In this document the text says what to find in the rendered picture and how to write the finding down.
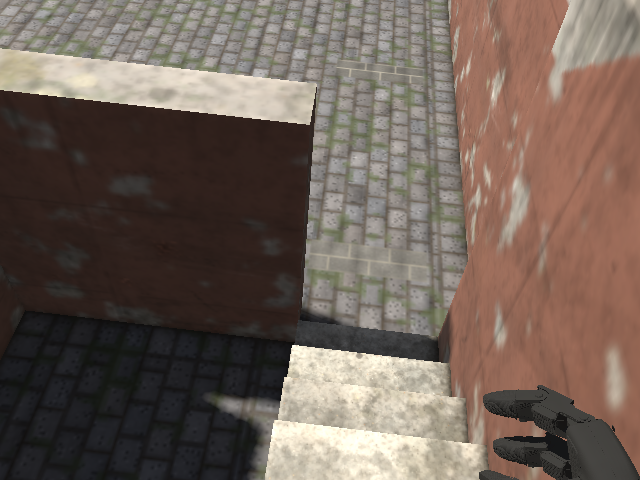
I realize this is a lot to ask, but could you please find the right robot hand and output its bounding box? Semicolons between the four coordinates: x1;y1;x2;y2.
479;385;640;480

